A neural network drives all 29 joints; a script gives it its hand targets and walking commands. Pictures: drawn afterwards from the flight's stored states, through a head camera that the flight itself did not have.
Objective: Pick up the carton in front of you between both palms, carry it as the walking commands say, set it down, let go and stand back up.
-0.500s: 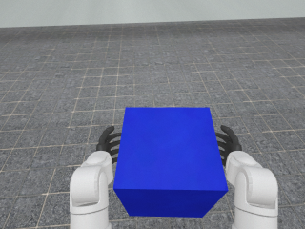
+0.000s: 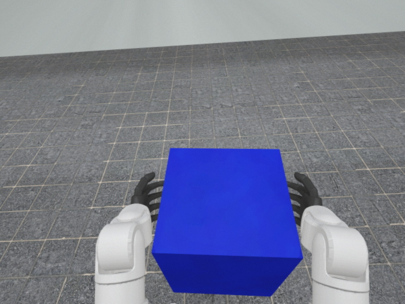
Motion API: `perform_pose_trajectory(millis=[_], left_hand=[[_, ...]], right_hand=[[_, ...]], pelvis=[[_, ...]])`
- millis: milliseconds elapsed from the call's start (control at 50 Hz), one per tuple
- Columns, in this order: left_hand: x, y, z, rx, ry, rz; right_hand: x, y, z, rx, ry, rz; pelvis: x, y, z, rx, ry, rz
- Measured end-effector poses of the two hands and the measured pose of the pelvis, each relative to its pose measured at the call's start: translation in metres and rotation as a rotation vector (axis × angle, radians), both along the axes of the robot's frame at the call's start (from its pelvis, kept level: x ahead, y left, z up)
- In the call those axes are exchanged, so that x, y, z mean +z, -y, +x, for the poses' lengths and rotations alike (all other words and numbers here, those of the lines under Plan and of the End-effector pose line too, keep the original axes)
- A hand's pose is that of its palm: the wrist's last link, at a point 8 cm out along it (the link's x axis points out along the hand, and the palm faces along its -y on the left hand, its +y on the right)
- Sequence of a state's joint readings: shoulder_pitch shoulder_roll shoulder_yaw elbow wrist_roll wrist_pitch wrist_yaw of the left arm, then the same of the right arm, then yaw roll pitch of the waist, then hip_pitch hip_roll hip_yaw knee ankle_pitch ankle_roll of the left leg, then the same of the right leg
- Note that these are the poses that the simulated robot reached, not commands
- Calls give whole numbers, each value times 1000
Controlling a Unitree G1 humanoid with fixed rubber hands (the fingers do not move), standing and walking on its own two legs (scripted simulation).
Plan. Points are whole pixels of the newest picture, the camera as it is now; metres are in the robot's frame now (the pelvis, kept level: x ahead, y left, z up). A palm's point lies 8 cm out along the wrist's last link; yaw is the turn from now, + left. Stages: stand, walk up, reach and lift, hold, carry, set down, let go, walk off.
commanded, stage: carry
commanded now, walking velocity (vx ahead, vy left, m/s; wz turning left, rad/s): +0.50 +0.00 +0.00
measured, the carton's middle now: (222, 225) +0.28 +0.00 +0.02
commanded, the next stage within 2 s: none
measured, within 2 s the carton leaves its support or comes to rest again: neither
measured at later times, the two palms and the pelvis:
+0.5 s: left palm (161, 111) +0.59 +0.17 +0.09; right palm (269, 109) +0.58 -0.13 +0.10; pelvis +0.33 +0.03 +0.00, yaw -2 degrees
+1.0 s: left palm (183, 58) +0.92 +0.14 +0.10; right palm (263, 57) +0.92 -0.16 +0.09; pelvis +0.66 -0.01 +0.00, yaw +0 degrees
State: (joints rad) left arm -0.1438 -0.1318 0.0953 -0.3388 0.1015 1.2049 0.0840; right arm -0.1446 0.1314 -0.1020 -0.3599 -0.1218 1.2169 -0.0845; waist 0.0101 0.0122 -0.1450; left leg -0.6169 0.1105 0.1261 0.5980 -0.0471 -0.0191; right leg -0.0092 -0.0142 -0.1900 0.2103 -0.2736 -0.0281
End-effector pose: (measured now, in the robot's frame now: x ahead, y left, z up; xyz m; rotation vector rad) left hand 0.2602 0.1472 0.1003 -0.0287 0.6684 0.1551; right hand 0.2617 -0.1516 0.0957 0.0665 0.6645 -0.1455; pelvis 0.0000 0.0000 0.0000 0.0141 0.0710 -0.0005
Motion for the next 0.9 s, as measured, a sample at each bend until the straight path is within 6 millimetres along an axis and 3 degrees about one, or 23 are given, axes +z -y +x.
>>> perform_pose_trajectory(millis=[60,140,240,340,520,640,740,900], left_hand=[[-6,-10,48,-7,12,-10],[-29,-27,114,-16,-6,-37],[-42,-33,172,-39,-118,-49],[-34,-30,229,-68,-109,-43],[-10,-17,348,-34,3,-29],[-23,7,442,-8,8,9],[-34,14,492,28,-111,9],[-13,16,587,32,-66,13]], right_hand=[[-3,-10,45,-9,12,-8],[-18,-27,108,-18,-6,-36],[-30,-33,157,-50,-119,-40],[-20,-31,208,-68,-111,-47],[-1,-17,338,-37,2,-31],[-26,7,440,-13,7,10],[-37,14,499,14,-112,18],[-17,16,594,26,-66,11]], pelvis=[[-10,-12,47,-7,2,-8],[-27,-29,108,-34,11,10],[-11,-42,159,-55,-3,-18],[3,-45,215,-47,-12,-36],[-3,-24,341,-34,-3,-25],[-29,5,437,-1,17,-33],[-11,20,489,22,4,-5],[7,22,584,7,-10,18]])
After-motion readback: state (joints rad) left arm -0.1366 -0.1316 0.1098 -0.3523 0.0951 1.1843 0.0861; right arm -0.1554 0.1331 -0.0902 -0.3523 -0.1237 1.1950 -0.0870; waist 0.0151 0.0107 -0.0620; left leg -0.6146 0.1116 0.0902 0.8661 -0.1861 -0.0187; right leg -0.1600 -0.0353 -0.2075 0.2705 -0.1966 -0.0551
